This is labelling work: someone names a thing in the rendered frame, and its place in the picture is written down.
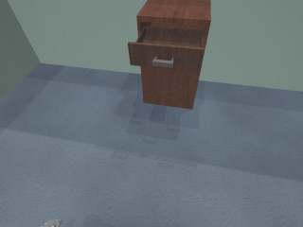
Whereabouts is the cabinet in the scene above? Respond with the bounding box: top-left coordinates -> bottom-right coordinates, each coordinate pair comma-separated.
136,0 -> 211,110

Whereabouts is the drawer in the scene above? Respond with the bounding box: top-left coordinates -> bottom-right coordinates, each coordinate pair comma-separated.
128,26 -> 205,73

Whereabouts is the handle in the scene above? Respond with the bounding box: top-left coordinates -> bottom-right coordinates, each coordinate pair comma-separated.
152,56 -> 174,68

